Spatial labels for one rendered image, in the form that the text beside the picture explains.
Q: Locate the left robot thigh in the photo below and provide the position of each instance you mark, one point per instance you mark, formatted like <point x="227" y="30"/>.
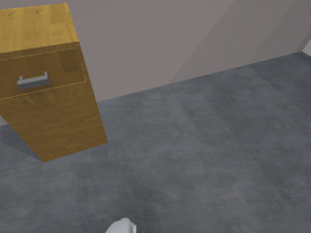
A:
<point x="122" y="226"/>

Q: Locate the cabinet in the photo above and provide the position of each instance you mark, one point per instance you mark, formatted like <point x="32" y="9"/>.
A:
<point x="57" y="121"/>

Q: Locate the handle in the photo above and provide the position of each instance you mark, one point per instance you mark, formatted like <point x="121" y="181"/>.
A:
<point x="33" y="82"/>

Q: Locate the drawer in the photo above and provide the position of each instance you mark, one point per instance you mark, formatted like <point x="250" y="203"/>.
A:
<point x="63" y="67"/>

